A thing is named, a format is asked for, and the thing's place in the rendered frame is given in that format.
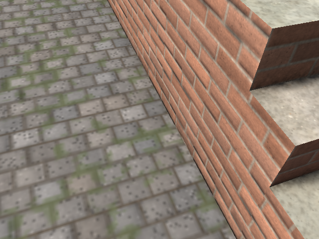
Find stairs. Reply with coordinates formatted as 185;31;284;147
108;0;319;239

